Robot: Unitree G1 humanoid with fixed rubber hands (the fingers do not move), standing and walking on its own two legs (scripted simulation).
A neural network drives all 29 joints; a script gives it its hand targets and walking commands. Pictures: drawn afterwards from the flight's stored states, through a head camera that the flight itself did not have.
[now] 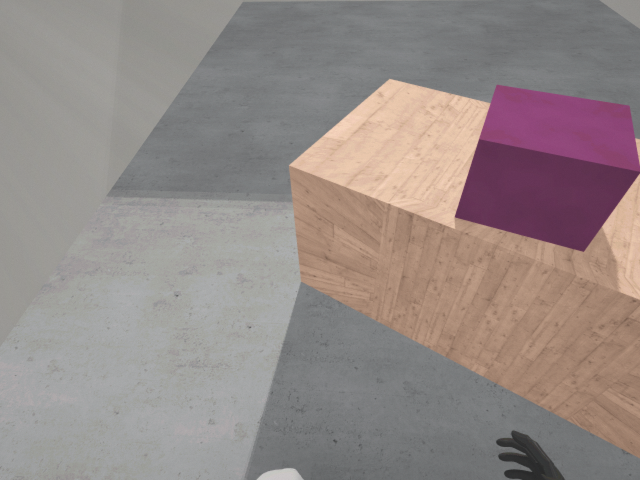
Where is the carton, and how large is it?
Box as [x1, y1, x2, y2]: [455, 85, 639, 251]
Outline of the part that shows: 496,85 455,217 583,251 639,173 639,163 629,106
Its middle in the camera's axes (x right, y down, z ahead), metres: +0.52 -0.18 +0.91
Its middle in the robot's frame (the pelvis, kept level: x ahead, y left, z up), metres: +0.81 -0.44 -0.08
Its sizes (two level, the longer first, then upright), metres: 0.288 0.269 0.222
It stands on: a pedestal, 0.56 m high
